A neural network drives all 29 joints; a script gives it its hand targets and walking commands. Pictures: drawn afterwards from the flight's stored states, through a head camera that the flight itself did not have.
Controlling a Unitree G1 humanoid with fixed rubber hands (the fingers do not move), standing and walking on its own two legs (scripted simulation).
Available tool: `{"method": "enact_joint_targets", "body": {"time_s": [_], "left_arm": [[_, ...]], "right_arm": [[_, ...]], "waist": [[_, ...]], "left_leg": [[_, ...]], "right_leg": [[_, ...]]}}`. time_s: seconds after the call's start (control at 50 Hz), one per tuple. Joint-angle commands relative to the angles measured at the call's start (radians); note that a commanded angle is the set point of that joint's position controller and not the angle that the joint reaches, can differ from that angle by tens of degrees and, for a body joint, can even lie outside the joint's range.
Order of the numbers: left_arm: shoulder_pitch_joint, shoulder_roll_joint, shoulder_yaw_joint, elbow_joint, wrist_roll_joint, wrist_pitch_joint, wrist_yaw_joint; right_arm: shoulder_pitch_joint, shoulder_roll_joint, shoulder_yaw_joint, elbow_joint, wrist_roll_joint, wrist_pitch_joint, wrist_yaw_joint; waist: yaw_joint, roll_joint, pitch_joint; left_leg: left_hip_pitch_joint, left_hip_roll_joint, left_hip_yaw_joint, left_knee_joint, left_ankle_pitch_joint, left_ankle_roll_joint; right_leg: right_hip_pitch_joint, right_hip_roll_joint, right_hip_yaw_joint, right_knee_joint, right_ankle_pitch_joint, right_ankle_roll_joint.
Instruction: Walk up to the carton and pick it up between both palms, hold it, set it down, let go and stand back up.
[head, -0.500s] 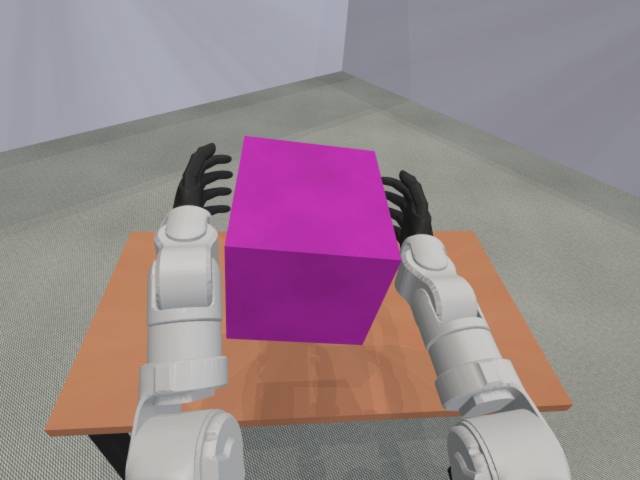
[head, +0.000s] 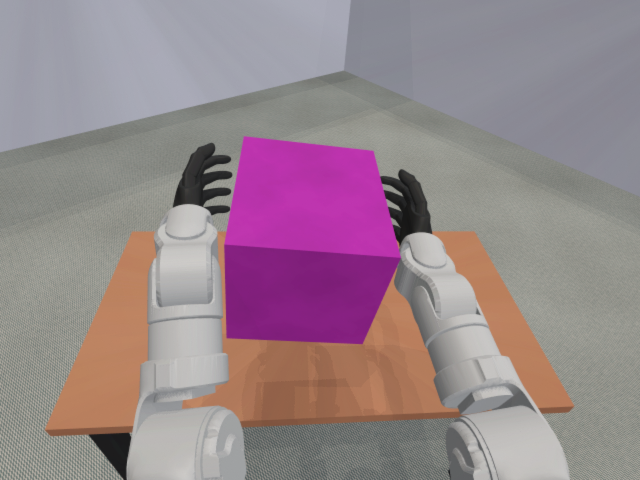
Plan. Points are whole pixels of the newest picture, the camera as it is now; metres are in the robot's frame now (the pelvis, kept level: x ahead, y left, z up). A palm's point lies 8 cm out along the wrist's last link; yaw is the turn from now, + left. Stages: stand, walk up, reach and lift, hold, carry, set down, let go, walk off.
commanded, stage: hold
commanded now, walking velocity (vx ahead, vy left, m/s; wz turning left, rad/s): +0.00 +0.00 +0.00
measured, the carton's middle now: (303, 240) +0.37 +0.01 +0.14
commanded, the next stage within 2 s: none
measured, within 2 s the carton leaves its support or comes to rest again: neither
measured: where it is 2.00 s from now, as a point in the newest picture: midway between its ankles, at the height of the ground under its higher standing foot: outside the picture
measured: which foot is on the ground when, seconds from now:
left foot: down 0.00-1.00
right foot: down 0.00-1.00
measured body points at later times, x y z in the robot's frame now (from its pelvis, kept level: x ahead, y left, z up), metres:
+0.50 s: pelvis +0.00 +0.00 +0.00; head -0.06 +0.03 +0.44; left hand +0.37 +0.14 +0.20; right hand +0.36 -0.13 +0.17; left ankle +0.00 +0.12 -0.75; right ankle +0.02 -0.12 -0.75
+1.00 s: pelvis +0.00 +0.00 +0.00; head -0.05 +0.02 +0.45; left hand +0.37 +0.14 +0.20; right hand +0.36 -0.13 +0.17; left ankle +0.00 +0.12 -0.75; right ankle +0.02 -0.12 -0.75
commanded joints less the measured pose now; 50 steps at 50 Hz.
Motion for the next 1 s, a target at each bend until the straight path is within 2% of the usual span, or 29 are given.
{"method": "enact_joint_targets", "body": {"time_s": [0.0, 0.02, 0.04, 0.08, 0.1, 0.14, 0.16, 0.2, 0.22, 0.24, 0.3, 0.32, 0.36, 0.38, 0.4, 0.52, 0.56, 0.64, 0.72, 0.78, 0.82, 0.84, 0.88, 0.92, 0.98], "left_arm": [[-0.523, -0.518, -0.495, -0.022, -0.169, -0.025, -0.136], [-0.548, -0.52, -0.513, -0.057, -0.182, -0.033, -0.131], [-0.55, -0.523, -0.521, -0.027, -0.184, -0.034, -0.13], [-0.531, -0.528, -0.529, -0.056, -0.179, -0.039, -0.126], [-0.512, -0.514, -0.512, -0.04, -0.163, -0.031, -0.127], [-0.521, -0.496, -0.479, -0.027, -0.155, -0.026, -0.137], [-0.516, -0.487, -0.452, -0.006, -0.138, -0.023, -0.141], [-0.526, -0.504, -0.483, -0.043, -0.163, -0.026, -0.14], [-0.544, -0.518, -0.52, -0.075, -0.185, -0.036, -0.134], [-0.549, -0.524, -0.535, -0.062, -0.199, -0.039, -0.13], [-0.536, -0.525, -0.517, -0.021, -0.176, -0.031, -0.125], [-0.527, -0.533, -0.514, -0.04, -0.169, -0.027, -0.125], [-0.525, -0.515, -0.494, -0.038, -0.151, -0.017, -0.129], [-0.522, -0.513, -0.483, -0.01, -0.147, -0.011, -0.136], [-0.527, -0.514, -0.483, -0.022, -0.15, -0.013, -0.138], [-0.555, -0.534, -0.52, -0.03, -0.174, -0.027, -0.126], [-0.55, -0.534, -0.509, -0.018, -0.157, -0.022, -0.124], [-0.552, -0.505, -0.474, -0.004, -0.158, -0.025, -0.13], [-0.544, -0.521, -0.508, -0.055, -0.175, -0.032, -0.13], [-0.521, -0.503, -0.463, 0.001, -0.147, -0.019, -0.136], [-0.537, -0.493, -0.456, -0.018, -0.144, -0.022, -0.138], [-0.549, -0.506, -0.468, -0.028, -0.157, -0.025, -0.139], [-0.545, -0.515, -0.492, -0.021, -0.175, -0.029, -0.135], [-0.534, -0.525, -0.515, -0.035, -0.184, -0.035, -0.129], [-0.531, -0.526, -0.532, -0.061, -0.19, -0.04, -0.128]], "right_arm": [[-0.91, 0.544, 0.394, -0.426, 0.086, -0.11, 0.1], [-0.902, 0.553, 0.407, -0.431, 0.096, -0.11, 0.096], [-0.932, 0.554, 0.409, -0.442, 0.097, -0.112, 0.092], [-0.877, 0.566, 0.42, -0.443, 0.091, -0.102, 0.084], [-0.845, 0.552, 0.405, -0.401, 0.086, -0.091, 0.083], [-0.843, 0.554, 0.39, -0.386, 0.068, -0.082, 0.085], [-0.828, 0.554, 0.383, -0.351, 0.066, -0.076, 0.087], [-0.885, 0.565, 0.425, -0.435, 0.096, -0.093, 0.086], [-0.894, 0.575, 0.442, -0.455, 0.106, -0.097, 0.084], [-0.934, 0.579, 0.457, -0.495, 0.115, -0.104, 0.081], [-0.9, 0.56, 0.419, -0.434, 0.094, -0.083, 0.081], [-0.885, 0.561, 0.418, -0.436, 0.093, -0.083, 0.085], [-0.829, 0.537, 0.382, -0.365, 0.077, -0.07, 0.092], [-0.845, 0.529, 0.365, -0.365, 0.071, -0.074, 0.097], [-0.836, 0.532, 0.352, -0.36, 0.063, -0.076, 0.101], [-0.883, 0.538, 0.359, -0.383, 0.072, -0.097, 0.107], [-0.871, 0.525, 0.343, -0.364, 0.058, -0.094, 0.11], [-0.887, 0.533, 0.344, -0.358, 0.051, -0.1, 0.114], [-0.893, 0.554, 0.412, -0.423, 0.094, -0.104, 0.094], [-0.889, 0.544, 0.392, -0.391, 0.078, -0.091, 0.091], [-0.848, 0.546, 0.373, -0.35, 0.066, -0.088, 0.098], [-0.862, 0.556, 0.371, -0.379, 0.066, -0.095, 0.1], [-0.917, 0.571, 0.397, -0.446, 0.077, -0.106, 0.094], [-0.908, 0.572, 0.42, -0.453, 0.089, -0.105, 0.086], [-0.885, 0.567, 0.436, -0.447, 0.1, -0.098, 0.077]], "waist": [[-0.01, 0.064, -0.392], [-0.018, 0.072, -0.423], [-0.017, 0.073, -0.41], [-0.021, 0.066, -0.425], [-0.028, 0.068, -0.376], [-0.022, 0.029, -0.342], [-0.01, 0.036, -0.294], [0.009, 0.046, -0.379], [-0.007, 0.05, -0.42], [0.001, 0.045, -0.44], [-0.008, 0.048, -0.366], [-0.011, 0.051, -0.383], [-0.022, 0.072, -0.311], [-0.016, 0.077, -0.292], [-0.026, 0.078, -0.297], [-0.025, 0.109, -0.339], [-0.028, 0.104, -0.337], [-0.013, 0.057, -0.326], [-0.012, 0.063, -0.402], [0.005, 0.044, -0.33], [-0.004, 0.047, -0.315], [-0.013, 0.049, -0.337], [-0.005, 0.053, -0.405], [-0.012, 0.062, -0.425], [-0.02, 0.064, -0.433]], "left_leg": [[-0.019, -0.056, 0.066, -0.026, 0.376, -0.015], [0.0, -0.058, 0.064, -0.011, 0.409, -0.023], [-0.004, -0.06, 0.059, -0.006, 0.398, -0.022], [0.006, -0.061, 0.06, -0.013, 0.384, -0.017], [-0.01, -0.059, 0.059, -0.025, 0.357, -0.015], [-0.049, -0.06, 0.065, -0.053, 0.277, 0.002], [-0.076, -0.063, 0.07, -0.067, 0.247, 0.006], [-0.061, -0.061, 0.066, -0.042, 0.326, -0.002], [-0.029, -0.061, 0.061, -0.026, 0.365, -0.009], [-0.019, -0.062, 0.059, -0.01, 0.398, -0.01], [-0.031, -0.056, 0.06, -0.033, 0.323, -0.006], [-0.02, -0.055, 0.061, -0.035, 0.328, -0.007], [-0.034, -0.052, 0.066, -0.056, 0.3, -0.016], [-0.053, -0.052, 0.073, -0.068, 0.264, -0.014], [-0.056, -0.051, 0.074, -0.073, 0.254, -0.016], [-0.029, -0.046, 0.067, -0.042, 0.343, -0.033], [-0.027, -0.041, 0.066, -0.053, 0.313, -0.031], [-0.048, -0.048, 0.072, -0.058, 0.287, -0.014], [0.001, -0.057, 0.061, -0.012, 0.416, -0.023], [-0.046, -0.057, 0.068, -0.05, 0.287, -0.001], [-0.065, -0.058, 0.075, -0.072, 0.241, 0.001], [-0.063, -0.057, 0.075, -0.064, 0.261, -0.004], [-0.049, -0.063, 0.07, -0.041, 0.285, 0.0], [-0.021, -0.063, 0.064, -0.018, 0.347, -0.008], [-0.008, -0.062, 0.057, -0.012, 0.37, -0.013]], "right_leg": [[0.16, 0.071, -0.043, -0.001, 0.236, 0.025], [0.161, 0.071, -0.04, 0.002, 0.269, 0.028], [0.14, 0.069, -0.041, -0.001, 0.263, 0.03], [0.154, 0.066, -0.04, 0.0, 0.27, 0.034], [0.151, 0.064, -0.037, -0.005, 0.253, 0.032], [0.149, 0.056, -0.034, -0.009, 0.221, 0.04], [0.149, 0.052, -0.031, -0.009, 0.202, 0.039], [0.186, 0.06, -0.032, 0.007, 0.272, 0.037], [0.183, 0.065, -0.033, 0.012, 0.301, 0.04], [0.175, 0.069, -0.035, 0.012, 0.32, 0.039], [0.129, 0.069, -0.033, -0.006, 0.209, 0.031], [0.14, 0.068, -0.033, -0.006, 0.209, 0.028], [0.121, 0.065, -0.034, -0.017, 0.15, 0.021], [0.119, 0.066, -0.036, -0.024, 0.105, 0.017], [0.117, 0.065, -0.036, -0.024, 0.101, 0.016], [0.124, 0.074, -0.044, -0.01, 0.138, 0.011], [0.115, 0.076, -0.049, -0.018, 0.092, 0.008], [0.123, 0.071, -0.045, -0.016, 0.12, 0.019], [0.165, 0.072, -0.041, 0.004, 0.286, 0.031], [0.141, 0.063, -0.039, -0.015, 0.185, 0.03], [0.139, 0.059, -0.037, -0.016, 0.147, 0.027], [0.145, 0.06, -0.037, -0.01, 0.168, 0.03], [0.155, 0.056, -0.033, -0.007, 0.217, 0.033], [0.169, 0.063, -0.032, 0.003, 0.28, 0.033], [0.166, 0.064, -0.034, 0.007, 0.301, 0.036]]}}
